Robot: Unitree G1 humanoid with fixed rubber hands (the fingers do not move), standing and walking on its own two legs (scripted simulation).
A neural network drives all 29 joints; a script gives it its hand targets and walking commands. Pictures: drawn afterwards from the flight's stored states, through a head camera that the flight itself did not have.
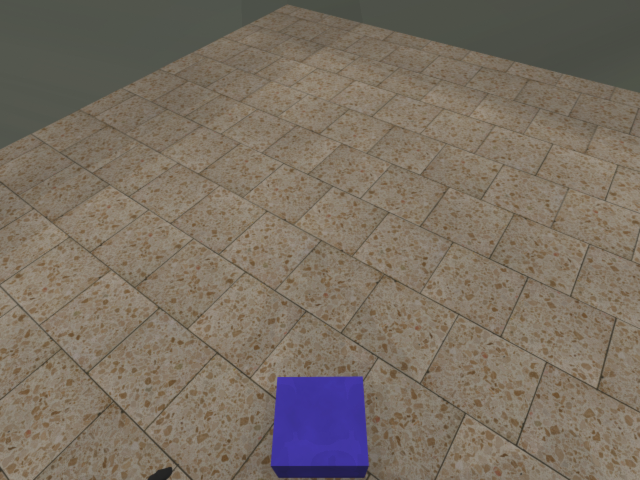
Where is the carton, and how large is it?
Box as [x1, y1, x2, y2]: [271, 376, 368, 477]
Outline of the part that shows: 362,376 277,377 271,466 278,477 364,477 368,466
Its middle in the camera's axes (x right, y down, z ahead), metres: +0.00 +0.52 +1.05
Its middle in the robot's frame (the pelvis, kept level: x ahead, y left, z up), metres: +0.36 +0.03 -0.67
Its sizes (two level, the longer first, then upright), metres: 0.235 0.214 0.174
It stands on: the floor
